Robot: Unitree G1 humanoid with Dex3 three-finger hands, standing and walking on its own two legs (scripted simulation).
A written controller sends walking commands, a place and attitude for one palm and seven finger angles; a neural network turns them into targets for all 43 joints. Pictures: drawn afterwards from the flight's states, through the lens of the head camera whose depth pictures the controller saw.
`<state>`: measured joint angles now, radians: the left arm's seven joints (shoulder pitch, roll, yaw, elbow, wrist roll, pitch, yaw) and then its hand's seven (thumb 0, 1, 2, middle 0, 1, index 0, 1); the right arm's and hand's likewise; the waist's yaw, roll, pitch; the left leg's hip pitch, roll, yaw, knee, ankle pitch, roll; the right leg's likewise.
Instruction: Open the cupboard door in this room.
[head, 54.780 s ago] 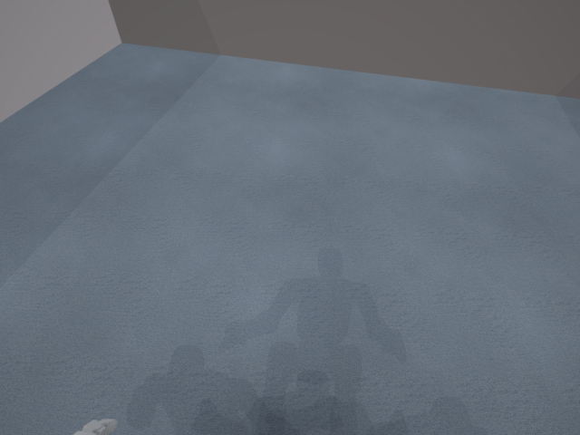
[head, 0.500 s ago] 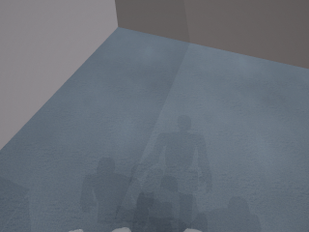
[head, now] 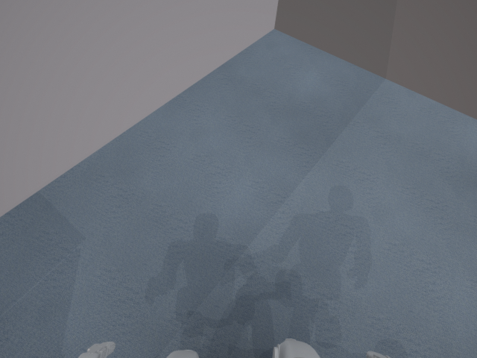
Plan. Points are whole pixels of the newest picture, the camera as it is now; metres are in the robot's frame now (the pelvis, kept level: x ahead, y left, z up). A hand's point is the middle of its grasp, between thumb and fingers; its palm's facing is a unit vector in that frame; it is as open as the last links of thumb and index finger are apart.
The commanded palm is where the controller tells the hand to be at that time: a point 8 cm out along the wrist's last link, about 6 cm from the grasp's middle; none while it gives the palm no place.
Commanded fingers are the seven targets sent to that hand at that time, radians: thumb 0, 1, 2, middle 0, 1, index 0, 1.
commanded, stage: turn to face it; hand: left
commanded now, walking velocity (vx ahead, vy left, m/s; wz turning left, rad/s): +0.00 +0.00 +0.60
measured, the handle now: out of the picture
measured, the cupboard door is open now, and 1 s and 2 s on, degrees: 46 46 46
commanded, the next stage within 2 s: none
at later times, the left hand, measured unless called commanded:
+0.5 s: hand out of the picture +0.05 +0.19 -0.17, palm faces +0.33 -0.91 -0.24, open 7.4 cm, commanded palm none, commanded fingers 0.00 0.90 0.90 -0.20 -0.30 -0.20 -0.30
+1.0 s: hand out of the picture +0.01 +0.17 -0.18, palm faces +0.58 -0.78 -0.23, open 7.4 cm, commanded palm none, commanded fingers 0.00 0.90 0.90 -0.20 -0.30 -0.20 -0.30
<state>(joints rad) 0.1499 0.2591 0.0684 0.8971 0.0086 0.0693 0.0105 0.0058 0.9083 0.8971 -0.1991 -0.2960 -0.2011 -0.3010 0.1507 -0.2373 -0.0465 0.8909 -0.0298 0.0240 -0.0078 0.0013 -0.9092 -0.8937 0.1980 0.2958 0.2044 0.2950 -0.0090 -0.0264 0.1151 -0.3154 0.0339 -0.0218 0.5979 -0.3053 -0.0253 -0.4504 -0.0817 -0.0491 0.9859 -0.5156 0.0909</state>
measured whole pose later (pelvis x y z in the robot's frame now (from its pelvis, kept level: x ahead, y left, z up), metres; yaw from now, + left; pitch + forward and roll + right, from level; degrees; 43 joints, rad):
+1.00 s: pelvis +0.07 -0.05 +0.00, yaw +36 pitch +1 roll +0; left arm 0.18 0.26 0.06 0.89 0.01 0.08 0.01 0.01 0.91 0.90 -0.20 -0.30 -0.20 -0.30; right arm 0.17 -0.22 -0.05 0.88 -0.03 0.02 0.00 0.00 -0.91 -0.89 0.20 0.30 0.20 0.29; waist -0.01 -0.06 0.09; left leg -0.32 0.00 0.01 0.62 -0.33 0.01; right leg -0.46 -0.10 -0.05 1.06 -0.51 0.09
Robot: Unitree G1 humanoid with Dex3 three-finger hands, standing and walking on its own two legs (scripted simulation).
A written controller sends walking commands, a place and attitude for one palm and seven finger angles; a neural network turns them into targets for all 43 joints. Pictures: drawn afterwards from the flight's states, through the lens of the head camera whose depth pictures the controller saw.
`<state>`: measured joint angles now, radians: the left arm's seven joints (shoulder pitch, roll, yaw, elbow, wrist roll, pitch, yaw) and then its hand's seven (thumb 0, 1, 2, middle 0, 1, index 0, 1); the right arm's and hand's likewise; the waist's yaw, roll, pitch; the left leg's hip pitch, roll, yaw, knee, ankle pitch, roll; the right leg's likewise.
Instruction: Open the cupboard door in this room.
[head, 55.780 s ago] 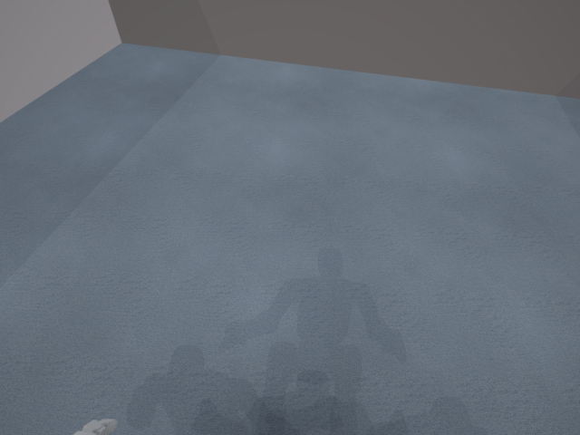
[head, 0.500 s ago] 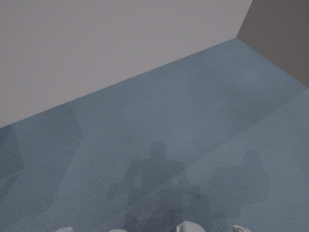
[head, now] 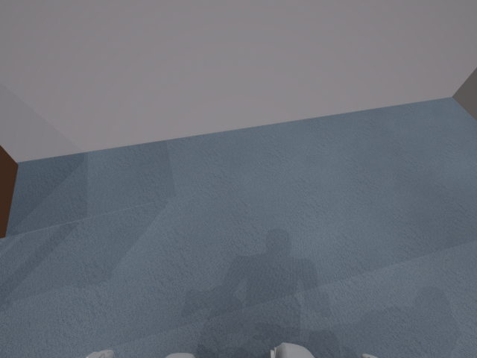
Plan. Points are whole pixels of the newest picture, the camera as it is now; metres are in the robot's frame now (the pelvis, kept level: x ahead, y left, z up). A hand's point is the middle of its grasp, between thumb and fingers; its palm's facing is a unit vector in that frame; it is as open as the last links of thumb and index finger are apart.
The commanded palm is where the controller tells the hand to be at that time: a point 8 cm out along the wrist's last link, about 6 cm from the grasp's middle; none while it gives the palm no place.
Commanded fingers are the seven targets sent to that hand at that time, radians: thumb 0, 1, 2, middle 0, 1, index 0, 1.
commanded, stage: turn to face it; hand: left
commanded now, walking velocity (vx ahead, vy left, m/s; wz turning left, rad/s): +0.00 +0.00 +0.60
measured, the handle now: out of the picture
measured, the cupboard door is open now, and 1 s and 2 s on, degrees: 46 46 46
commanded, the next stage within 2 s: take the last steps up to it in 1.64 s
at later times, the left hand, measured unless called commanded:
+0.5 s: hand out of the picture +0.01 +0.18 -0.17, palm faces +0.33 -0.92 -0.20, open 7.4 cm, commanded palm none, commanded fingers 0.00 0.90 0.90 -0.20 -0.30 -0.20 -0.30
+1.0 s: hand out of the picture +0.00 +0.17 -0.16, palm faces +0.58 -0.78 -0.23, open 7.4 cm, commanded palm none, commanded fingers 0.00 0.90 0.90 -0.20 -0.30 -0.20 -0.30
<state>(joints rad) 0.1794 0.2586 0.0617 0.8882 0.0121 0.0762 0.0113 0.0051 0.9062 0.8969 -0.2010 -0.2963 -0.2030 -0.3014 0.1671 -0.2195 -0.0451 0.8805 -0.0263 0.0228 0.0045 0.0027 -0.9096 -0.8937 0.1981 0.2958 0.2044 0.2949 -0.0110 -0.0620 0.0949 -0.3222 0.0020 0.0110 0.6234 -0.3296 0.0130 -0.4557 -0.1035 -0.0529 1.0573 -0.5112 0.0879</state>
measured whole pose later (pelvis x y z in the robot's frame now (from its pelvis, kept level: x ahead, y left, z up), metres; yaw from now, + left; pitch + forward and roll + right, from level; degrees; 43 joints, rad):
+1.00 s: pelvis +0.05 -0.04 +0.01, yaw +37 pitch +0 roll +1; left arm 0.19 0.23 0.04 0.85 0.03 0.03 0.01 0.00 0.91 0.90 -0.20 -0.30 -0.20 -0.30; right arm 0.15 -0.24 -0.07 0.91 -0.01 0.08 0.03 0.01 -0.91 -0.89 0.20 0.30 0.20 0.29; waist -0.02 -0.06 0.09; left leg -0.41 0.01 0.07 0.88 -0.48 -0.05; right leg -0.23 -0.14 -0.12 0.55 -0.31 0.05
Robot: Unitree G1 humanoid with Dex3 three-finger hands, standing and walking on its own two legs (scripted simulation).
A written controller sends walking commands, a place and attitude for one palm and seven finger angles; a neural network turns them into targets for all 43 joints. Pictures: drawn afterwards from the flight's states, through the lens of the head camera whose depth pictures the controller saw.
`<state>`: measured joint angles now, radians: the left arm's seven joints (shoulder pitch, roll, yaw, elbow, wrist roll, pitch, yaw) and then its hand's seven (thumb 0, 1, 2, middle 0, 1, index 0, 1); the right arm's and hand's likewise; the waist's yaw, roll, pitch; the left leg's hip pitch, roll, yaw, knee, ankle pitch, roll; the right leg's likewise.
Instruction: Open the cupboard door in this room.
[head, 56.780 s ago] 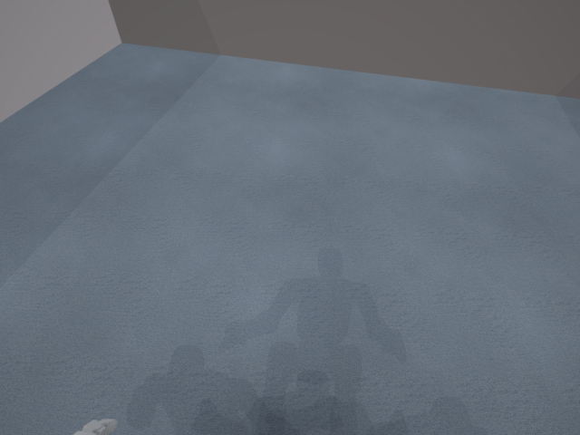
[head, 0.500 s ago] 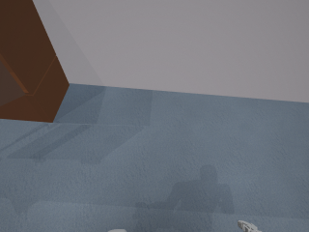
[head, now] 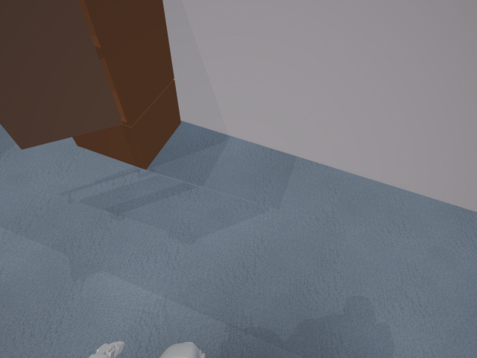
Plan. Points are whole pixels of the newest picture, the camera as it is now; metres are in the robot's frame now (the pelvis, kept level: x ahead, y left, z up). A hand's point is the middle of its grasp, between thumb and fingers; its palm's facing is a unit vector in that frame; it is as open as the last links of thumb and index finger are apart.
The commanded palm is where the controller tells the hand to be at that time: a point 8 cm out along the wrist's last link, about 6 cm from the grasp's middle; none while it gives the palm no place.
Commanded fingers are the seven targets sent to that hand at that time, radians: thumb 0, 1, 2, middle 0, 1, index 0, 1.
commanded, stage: turn to face it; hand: left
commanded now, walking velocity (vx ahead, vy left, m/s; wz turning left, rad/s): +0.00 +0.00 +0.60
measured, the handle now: out of the picture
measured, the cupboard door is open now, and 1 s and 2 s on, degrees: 46 46 46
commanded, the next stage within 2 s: take the last steps up to it in 0.64 s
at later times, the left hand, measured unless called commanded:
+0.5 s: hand out of the picture +0.07 +0.21 -0.15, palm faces +0.28 -0.92 -0.29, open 7.4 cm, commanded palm none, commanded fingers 0.00 0.90 0.90 -0.20 -0.30 -0.20 -0.30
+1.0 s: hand out of the picture +0.02 +0.21 -0.17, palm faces +0.48 -0.85 -0.23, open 7.4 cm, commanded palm none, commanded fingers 0.00 0.90 0.90 -0.20 -0.30 -0.20 -0.30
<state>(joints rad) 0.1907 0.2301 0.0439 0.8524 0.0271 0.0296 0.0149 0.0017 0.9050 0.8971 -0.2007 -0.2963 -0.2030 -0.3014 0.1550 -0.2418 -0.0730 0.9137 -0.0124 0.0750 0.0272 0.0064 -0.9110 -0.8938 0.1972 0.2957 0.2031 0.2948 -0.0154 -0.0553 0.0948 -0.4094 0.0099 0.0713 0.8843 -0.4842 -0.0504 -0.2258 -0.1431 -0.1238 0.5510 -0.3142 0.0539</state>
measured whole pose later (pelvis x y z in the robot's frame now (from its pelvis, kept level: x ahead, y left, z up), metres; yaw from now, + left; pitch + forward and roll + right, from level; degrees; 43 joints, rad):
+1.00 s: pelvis +0.05 +0.00 -0.01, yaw +26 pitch +0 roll +0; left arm 0.23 0.23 0.06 0.94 0.02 0.00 -0.01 0.00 0.91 0.90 -0.20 -0.30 -0.20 -0.30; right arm 0.21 -0.20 -0.03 0.98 -0.02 0.03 0.00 0.00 -0.91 -0.89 0.20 0.30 0.21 0.30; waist 0.03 -0.01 0.04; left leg -0.32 -0.02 -0.02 0.73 -0.44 0.02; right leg -0.25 -0.07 -0.07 0.58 -0.35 0.02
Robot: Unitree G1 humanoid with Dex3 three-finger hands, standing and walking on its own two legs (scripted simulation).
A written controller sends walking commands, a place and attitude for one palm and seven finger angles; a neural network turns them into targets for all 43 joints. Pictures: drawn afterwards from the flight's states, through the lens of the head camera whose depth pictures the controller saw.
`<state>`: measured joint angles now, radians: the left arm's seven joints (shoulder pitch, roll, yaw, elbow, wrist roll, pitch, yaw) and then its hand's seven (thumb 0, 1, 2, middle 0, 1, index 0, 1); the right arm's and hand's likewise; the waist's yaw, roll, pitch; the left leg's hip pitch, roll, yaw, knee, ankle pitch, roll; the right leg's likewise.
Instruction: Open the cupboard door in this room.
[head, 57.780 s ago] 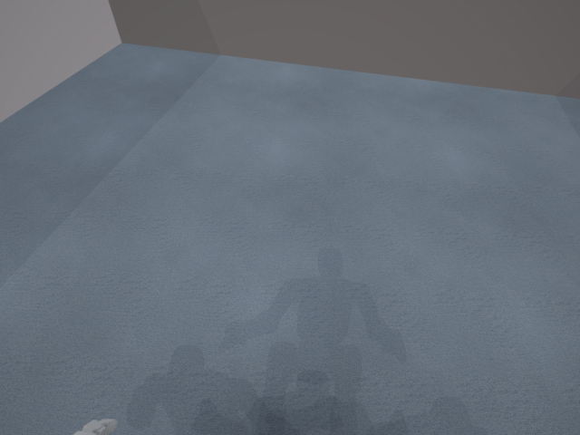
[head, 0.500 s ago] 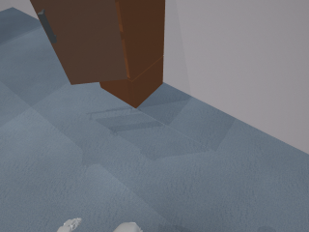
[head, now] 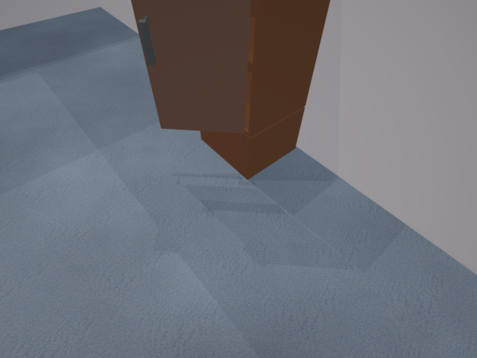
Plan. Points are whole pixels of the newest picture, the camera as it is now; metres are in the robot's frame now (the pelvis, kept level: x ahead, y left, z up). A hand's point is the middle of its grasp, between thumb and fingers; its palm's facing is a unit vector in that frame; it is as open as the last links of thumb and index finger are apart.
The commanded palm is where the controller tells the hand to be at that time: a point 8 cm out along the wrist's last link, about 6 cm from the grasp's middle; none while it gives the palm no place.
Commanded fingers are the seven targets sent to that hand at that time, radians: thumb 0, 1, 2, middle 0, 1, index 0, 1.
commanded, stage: take the last steps up to it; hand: left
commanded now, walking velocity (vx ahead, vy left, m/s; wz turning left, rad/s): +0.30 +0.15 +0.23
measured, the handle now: (148, 40) +1.07 +0.41 +0.01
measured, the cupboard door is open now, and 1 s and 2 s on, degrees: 46 46 46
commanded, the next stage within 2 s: come to a stop and stand still in 1.18 s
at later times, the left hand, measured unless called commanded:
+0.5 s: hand (92, 330) +0.18 +0.30 -0.15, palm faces +0.13 -0.97 -0.21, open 7.4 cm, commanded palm none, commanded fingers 0.00 0.90 0.90 -0.20 -0.30 -0.20 -0.30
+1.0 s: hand (81, 281) +0.28 +0.38 -0.18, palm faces +0.15 -0.98 -0.17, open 7.3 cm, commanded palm none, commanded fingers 0.00 0.90 0.90 -0.20 -0.30 -0.20 -0.30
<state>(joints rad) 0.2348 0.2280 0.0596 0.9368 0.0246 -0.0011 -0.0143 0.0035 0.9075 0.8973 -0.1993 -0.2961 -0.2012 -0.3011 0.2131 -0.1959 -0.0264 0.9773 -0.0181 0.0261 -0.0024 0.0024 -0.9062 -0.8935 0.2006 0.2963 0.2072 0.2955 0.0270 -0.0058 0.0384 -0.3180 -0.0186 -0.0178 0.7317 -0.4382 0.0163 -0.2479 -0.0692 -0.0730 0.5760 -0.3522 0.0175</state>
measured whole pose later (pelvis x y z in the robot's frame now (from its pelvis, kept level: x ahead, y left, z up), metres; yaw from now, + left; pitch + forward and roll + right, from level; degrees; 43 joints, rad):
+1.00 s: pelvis +0.33 +0.20 +0.00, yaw +4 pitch +0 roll -1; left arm 0.37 0.21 0.07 1.10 0.02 0.01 -0.01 0.00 0.92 0.90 -0.20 -0.30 -0.20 -0.30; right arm 0.22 -0.17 -0.04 0.99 -0.04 -0.07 0.01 0.00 -0.91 -0.89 0.20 0.30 0.20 0.29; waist 0.02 -0.05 0.01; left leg -0.34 0.06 0.16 0.60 -0.25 0.04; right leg -0.31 -0.10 -0.06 0.95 -0.48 0.00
